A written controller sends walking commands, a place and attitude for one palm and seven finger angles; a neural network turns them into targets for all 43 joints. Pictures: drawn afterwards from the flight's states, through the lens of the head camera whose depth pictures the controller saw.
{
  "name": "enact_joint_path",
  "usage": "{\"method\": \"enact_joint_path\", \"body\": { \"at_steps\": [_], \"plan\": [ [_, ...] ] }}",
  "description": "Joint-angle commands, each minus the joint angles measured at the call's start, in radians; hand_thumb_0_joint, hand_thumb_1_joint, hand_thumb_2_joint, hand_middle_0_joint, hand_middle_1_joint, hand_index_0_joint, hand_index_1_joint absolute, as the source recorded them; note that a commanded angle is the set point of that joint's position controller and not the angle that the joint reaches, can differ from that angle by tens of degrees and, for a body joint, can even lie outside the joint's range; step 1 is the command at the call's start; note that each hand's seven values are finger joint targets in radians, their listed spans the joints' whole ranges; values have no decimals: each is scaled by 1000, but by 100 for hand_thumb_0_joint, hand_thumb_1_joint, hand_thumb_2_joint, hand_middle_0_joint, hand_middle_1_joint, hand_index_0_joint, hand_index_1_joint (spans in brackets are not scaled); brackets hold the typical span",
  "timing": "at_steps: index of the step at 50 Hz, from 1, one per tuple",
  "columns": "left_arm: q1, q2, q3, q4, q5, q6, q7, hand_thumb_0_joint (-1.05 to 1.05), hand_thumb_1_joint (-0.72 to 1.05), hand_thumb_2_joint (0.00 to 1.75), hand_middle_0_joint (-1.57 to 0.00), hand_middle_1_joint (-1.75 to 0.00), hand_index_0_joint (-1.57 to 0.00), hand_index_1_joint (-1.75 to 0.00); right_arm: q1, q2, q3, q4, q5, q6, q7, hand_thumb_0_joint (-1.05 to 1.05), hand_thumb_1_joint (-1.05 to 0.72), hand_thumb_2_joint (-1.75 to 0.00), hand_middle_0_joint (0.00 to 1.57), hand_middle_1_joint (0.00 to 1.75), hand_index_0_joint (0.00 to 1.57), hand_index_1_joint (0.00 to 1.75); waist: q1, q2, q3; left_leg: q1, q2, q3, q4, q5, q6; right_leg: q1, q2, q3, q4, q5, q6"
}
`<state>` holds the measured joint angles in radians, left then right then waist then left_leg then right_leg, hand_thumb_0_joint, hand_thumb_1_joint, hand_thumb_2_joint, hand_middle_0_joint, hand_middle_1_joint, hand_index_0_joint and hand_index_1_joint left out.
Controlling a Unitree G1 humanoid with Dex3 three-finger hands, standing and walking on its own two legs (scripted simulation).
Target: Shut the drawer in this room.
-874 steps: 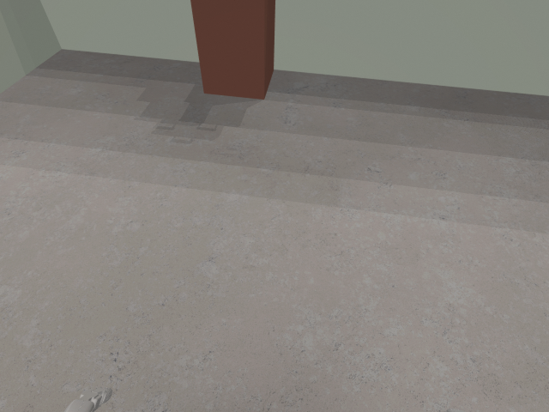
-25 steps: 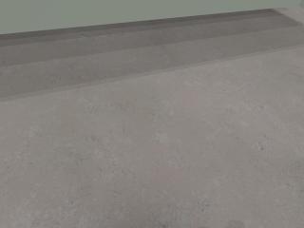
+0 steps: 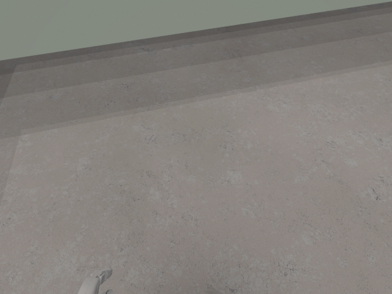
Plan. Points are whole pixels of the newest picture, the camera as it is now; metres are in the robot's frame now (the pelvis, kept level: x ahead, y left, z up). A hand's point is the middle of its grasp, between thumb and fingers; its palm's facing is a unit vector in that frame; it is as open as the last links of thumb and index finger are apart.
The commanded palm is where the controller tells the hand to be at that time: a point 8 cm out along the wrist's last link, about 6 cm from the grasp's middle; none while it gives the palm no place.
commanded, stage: turn or walk to find it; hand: left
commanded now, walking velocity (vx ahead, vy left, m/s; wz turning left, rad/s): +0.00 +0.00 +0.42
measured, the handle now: out of the picture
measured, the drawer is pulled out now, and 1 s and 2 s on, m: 0.24 0.24 0.24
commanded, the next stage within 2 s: none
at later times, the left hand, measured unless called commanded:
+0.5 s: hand out of the picture -0.07 +0.20 -0.17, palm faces +0.30 -0.92 -0.26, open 7.4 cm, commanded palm none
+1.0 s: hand out of the picture -0.03 +0.22 -0.15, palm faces +0.43 -0.87 -0.26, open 7.4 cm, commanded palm none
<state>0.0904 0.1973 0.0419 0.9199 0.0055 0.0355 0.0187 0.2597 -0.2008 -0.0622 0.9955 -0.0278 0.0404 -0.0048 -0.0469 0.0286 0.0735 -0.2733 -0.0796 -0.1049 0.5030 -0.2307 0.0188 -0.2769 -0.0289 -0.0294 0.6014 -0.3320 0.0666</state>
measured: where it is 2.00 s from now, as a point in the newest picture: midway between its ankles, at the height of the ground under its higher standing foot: outside the picture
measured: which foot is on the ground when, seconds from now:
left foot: down 0.00-0.02, up 0.04-0.52, down 0.54-1.00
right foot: up 0.00-0.00, down 0.02-0.54, up 0.56-1.00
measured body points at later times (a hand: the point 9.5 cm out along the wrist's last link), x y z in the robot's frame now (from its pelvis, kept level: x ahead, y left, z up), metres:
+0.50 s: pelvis -0.03 -0.01 +0.00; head +0.01 +0.00 +0.45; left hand -0.08 +0.25 -0.15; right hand +0.12 -0.24 -0.15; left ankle -0.09 +0.11 -0.72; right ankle -0.01 -0.11 -0.73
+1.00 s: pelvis -0.05 -0.01 +0.00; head -0.01 -0.01 +0.45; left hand -0.06 +0.26 -0.13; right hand +0.10 -0.22 -0.16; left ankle -0.08 +0.10 -0.73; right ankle +0.00 -0.13 -0.73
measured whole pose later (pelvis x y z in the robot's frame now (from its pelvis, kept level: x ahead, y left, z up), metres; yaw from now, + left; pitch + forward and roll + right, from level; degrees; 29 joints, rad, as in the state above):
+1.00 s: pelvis -0.05 -0.01 +0.00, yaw +26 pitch +0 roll +1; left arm 0.11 0.21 0.05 0.92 0.01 0.04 0.01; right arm 0.21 -0.20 -0.06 0.97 -0.03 0.04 0.00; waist -0.03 0.02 0.08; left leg -0.28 -0.05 -0.09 0.52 -0.24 0.01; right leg -0.28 -0.04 -0.04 0.62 -0.34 0.07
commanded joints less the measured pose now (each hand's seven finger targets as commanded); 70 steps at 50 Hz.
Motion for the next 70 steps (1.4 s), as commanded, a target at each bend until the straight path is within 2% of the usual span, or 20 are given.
{"method": "enact_joint_path", "body": {
  "at_steps": [1, 2, 3, 6, 9, 20, 23, 25, 27, 28, 34, 42, 48, 49, 50, 51, 52, 56, 68, 70],
  "plan": [
    [171, 241, 58, -26, 17, -44, 23, 0, 90, 90, -20, -30, -20, -30, -23, -72, -26, -107, 23, -27, -2, 0, -90, -90, 20, 30, 20, 30, 95, -305, -157, -309, 4, 13, 262, -246, -40, 382, -387, 335, -294, 317, -156],
    [176, 247, 53, -40, 12, -37, 24, 0, 90, 90, -20, -30, -20, -30, -49, -116, -41, -113, 14, -13, -6, 0, -90, -90, 20, 30, 20, 30, 102, -236, -121, -277, 20, 11, 463, -370, -43, 210, -472, 351, -312, 349, -240],
    [107, 205, 55, -57, 7, -39, 28, 0, 90, 90, -20, -30, -20, -30, -23, -123, -46, -89, 5, 7, -3, 0, -90, -90, 20, 30, 20, 30, 67, -217, -83, -264, 51, -27, 590, -310, -43, 108, -417, 297, -351, 195, -245],
    [-5, 140, 36, -86, 7, -37, 22, 0, 90, 90, -20, -30, -20, -30, 33, -104, -50, -43, 1, 23, 16, 0, -90, -90, 20, 30, 20, 30, 5, -143, 3, -260, 86, 25, 727, -161, -58, 10, -290, 117, -347, 105, -176],
    [65, 132, 35, -68, 9, -50, 18, 0, 90, 90, -20, -30, -20, -30, 28, -98, -44, -41, 4, 22, 18, 0, -90, -90, 20, 30, 20, 30, 29, -193, -26, -279, 96, 50, 721, -112, -84, 93, -267, 50, -323, 216, -167],
    [215, 203, 56, -1, 27, -42, 12, 0, 90, 90, -20, -30, -20, -30, -135, -77, -12, -84, 20, 3, 14, 0, -90, -90, 20, 30, 20, 30, 105, -241, -90, -153, 100, 152, 319, -246, -84, 222, -330, 3, -217, 537, -220],
    [185, 217, 62, 4, 26, -36, 13, 0, 90, 90, -20, -30, -20, -30, -95, -80, -8, -79, 23, -9, 10, 0, -90, -90, 20, 30, 20, 30, 73, -247, -119, -47, 98, 181, 144, -183, -69, 195, -341, -24, -158, 515, -196],
    [162, 202, 60, 3, 12, -27, 10, 0, 90, 90, -20, -30, -20, -30, -34, -110, -14, -62, 20, -22, 13, 0, -90, -90, 20, 30, 20, 30, 26, -149, -146, 150, 110, 168, -92, 47, -51, 76, -296, -97, -32, 378, -115],
    [147, 94, 29, -47, 5, -12, 4, 0, 90, 90, -20, -30, -20, -30, 28, -275, -49, -65, 10, -29, 3, 0, -90, -90, 20, 30, 20, 30, -11, 300, -140, 302, 466, -276, -192, 517, 115, -283, -92, -135, 321, -307, 6],
    [106, 121, 29, -52, 11, 0, 9, 0, 90, 90, -20, -30, -20, -30, 38, -282, -49, -54, 7, -18, -1, 0, -90, -90, 20, 30, 20, 30, -21, 195, -125, 217, 506, -232, -178, 493, 178, -247, -102, -51, 421, -314, -10],
    [125, 126, 37, 3, 11, 2, -8, 0, 90, 90, -20, -30, -20, -30, -102, -193, -18, -91, 10, -35, -19, 0, -90, -90, 20, 30, 20, 30, 46, 103, -68, 161, 313, -81, -172, 468, 130, -252, -81, -2, 512, -72, 13],
    [41, 104, 29, -47, 6, -1, -1, 0, 90, 90, -20, -30, -20, -30, -35, -195, -34, -83, 4, -28, -13, 0, -90, -90, 20, 30, 20, 30, 13, 121, -81, 165, 316, -183, -161, 408, 162, -206, -54, 8, 320, -119, 23],
    [116, 99, 29, -40, -3, -22, 3, 0, 90, 90, -20, -30, -20, -30, -62, -189, -43, -95, 5, -21, -11, 0, -90, -90, 20, 30, 20, 30, 54, 122, -139, 69, 255, -228, -62, 440, 124, 44, 2, -25, -54, 23, 1],
    [147, 113, 32, -31, -2, -31, 5, 0, 90, 90, -20, -30, -20, -30, -66, -177, -42, -97, 11, -22, -9, 0, -90, -90, 20, 30, 20, 30, 73, 88, -156, 16, 218, -210, -18, 365, 86, 146, -14, -21, -193, 131, -3],
    [185, 163, 40, -23, 6, -42, 11, 0, 90, 90, -20, -30, -20, -30, -56, -138, -38, -99, 20, -24, -3, 0, -90, -90, 20, 30, 20, 30, 86, -28, -184, -113, 156, -144, 69, 173, 30, 298, -131, 75, -266, 203, -29],
    [207, 248, 59, -21, 20, -49, 19, 0, 90, 90, -20, -30, -20, -30, -57, -72, -27, -122, 22, -26, 2, 0, -90, -90, 20, 30, 20, 30, 99, -297, -178, -297, 13, 21, 275, -223, -40, 386, -374, 303, -282, 360, -129],
    [210, 257, 54, -31, 15, -42, 20, 0, 90, 90, -20, -30, -20, -30, -92, -113, -40, -133, 16, -12, -3, 0, -90, -90, 20, 30, 20, 30, 110, -262, -134, -279, 25, 18, 470, -382, -43, 220, -471, 334, -295, 427, -220],
    [30, 149, 37, -78, 9, -41, 19, 0, 90, 90, -20, -30, -20, -30, -9, -109, -49, -57, 4, 17, 16, 0, -90, -90, 20, 30, 20, 30, 16, -164, -26, -281, 88, 22, 730, -176, -59, 67, -296, 105, -312, 222, -173],
    [202, 209, 57, -17, 27, -40, 13, 0, 90, 90, -20, -30, -20, -30, -136, -72, -12, -86, 19, 1, 16, 0, -90, -90, 20, 30, 20, 30, 104, -236, -75, -157, 105, 162, 323, -249, -84, 202, -333, -15, -205, 531, -211],
    [185, 219, 62, -10, 27, -36, 12, 0, 90, 90, -20, -30, -20, -30, -114, -73, -11, -84, 21, -6, 14, 0, -90, -90, 20, 30, 20, 30, 88, -246, -86, -95, 100, 184, 230, -216, -75, 177, -341, -27, -176, 509, -200]
  ]
}}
